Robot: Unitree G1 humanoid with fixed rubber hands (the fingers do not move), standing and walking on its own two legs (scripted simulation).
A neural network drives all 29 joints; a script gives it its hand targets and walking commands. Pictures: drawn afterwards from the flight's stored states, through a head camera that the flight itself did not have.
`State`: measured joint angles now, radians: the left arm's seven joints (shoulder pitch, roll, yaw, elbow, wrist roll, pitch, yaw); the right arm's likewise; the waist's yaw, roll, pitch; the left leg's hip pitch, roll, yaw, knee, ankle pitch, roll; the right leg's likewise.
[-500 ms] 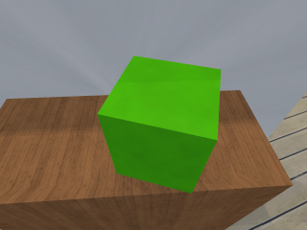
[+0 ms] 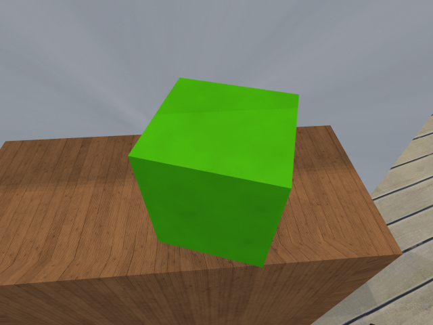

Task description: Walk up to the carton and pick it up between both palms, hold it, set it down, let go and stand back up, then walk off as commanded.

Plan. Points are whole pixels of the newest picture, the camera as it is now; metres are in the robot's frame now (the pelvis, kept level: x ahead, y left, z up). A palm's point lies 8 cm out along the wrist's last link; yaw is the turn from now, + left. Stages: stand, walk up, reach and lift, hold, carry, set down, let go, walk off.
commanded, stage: walk up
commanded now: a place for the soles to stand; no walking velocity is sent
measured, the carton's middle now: (222, 174) +0.38 -0.01 +0.10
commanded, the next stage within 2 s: reach and lift in 0.02 s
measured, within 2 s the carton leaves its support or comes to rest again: neither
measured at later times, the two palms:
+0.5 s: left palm out of the picture +0.15 +0.29 -0.04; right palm out of the picture +0.11 -0.30 -0.06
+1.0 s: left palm out of the picture +0.15 +0.27 -0.02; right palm out of the picture +0.14 -0.26 +0.01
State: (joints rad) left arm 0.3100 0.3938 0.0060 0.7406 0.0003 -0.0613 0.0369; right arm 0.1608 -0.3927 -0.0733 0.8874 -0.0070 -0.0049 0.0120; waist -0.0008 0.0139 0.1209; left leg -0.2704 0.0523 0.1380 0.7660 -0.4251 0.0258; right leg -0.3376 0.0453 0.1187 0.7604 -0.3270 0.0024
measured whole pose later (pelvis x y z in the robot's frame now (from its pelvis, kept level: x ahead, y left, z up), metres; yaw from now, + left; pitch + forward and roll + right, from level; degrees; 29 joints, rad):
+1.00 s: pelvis +0.00 +0.00 +0.03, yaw +1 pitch -1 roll +1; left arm 0.26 0.39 0.01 0.33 -0.07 0.18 0.00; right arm 0.44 -0.23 -0.10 0.15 0.02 -0.02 -0.04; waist 0.00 -0.01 0.10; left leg -0.17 0.02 0.14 0.39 -0.20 0.02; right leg -0.24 0.02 0.12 0.41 -0.16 0.00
